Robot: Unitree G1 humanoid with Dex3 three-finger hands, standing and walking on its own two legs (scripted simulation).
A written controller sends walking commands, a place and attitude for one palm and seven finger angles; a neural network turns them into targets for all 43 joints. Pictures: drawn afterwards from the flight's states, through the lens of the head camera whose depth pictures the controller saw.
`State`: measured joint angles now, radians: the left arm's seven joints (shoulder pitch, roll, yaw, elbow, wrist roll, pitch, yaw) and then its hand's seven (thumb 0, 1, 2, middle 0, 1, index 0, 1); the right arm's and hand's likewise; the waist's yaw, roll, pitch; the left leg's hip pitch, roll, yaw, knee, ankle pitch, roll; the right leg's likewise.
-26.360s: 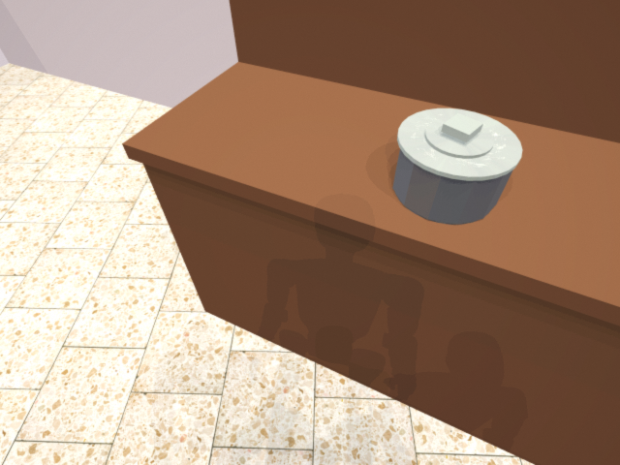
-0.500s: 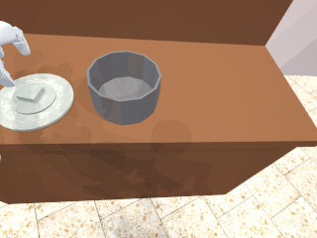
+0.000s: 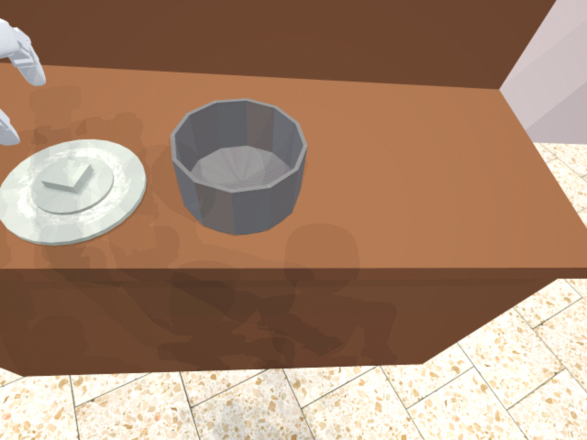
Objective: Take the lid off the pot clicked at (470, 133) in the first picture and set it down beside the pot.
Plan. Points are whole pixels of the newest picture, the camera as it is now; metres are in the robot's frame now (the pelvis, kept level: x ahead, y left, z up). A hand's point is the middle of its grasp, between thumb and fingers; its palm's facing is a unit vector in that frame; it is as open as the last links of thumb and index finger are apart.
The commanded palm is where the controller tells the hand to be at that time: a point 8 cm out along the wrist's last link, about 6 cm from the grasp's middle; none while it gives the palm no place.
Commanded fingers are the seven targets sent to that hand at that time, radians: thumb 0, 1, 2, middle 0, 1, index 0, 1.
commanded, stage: draw the hand back to the body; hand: left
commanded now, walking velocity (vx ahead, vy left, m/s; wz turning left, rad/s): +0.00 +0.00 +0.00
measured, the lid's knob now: (68, 175) +0.49 +0.31 +0.04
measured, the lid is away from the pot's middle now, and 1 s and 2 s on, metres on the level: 0.25 0.25 0.25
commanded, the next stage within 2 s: none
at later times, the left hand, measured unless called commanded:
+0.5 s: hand out of the picture +0.43 +0.32 +0.19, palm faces -0.30 -0.04 -0.95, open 11.1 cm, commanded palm +0.40 +0.31 +0.25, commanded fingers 0.00 -0.04 0.70 -0.37 -0.82 -0.37 -0.82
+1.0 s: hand (48, 113) +0.40 +0.23 +0.24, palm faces +0.40 -0.88 -0.25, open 10.1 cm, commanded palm +0.34 +0.27 +0.24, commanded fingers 0.00 0.43 0.80 -0.28 -0.56 -0.28 -0.56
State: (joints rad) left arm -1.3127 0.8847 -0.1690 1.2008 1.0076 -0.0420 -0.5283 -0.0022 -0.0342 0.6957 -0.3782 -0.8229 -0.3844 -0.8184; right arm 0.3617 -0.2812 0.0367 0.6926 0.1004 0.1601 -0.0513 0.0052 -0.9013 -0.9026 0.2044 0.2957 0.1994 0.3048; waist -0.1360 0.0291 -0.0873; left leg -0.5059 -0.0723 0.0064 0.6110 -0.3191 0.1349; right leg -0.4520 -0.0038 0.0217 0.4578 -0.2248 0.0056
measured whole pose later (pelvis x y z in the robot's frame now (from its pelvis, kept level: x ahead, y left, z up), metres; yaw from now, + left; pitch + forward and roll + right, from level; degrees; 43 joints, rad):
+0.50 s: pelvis +0.00 +0.00 +0.01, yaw +2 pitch +9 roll -4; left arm -0.97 0.82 -0.08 0.75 0.94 -0.02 -0.54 0.00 -0.03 0.70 -0.38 -0.82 -0.39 -0.82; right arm 0.28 -0.27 0.02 0.59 0.09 0.21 0.00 0.01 -0.90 -0.90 0.20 0.30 0.20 0.30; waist -0.08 0.05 -0.07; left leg -0.42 -0.10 -0.02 0.55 -0.28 0.14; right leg -0.37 -0.03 0.00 0.43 -0.20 -0.01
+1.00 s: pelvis +0.02 -0.04 +0.01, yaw -1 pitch +1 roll -2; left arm -0.37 0.51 0.36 0.21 -0.06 -0.07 0.05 0.00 0.20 0.75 -0.33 -0.68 -0.34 -0.68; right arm 0.26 -0.26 0.04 0.63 0.05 -0.02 -0.02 0.01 -0.90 -0.90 0.20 0.30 0.20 0.30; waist -0.03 0.03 0.00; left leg -0.16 -0.04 0.02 0.45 -0.31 0.07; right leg -0.17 0.03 0.00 0.38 -0.23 0.00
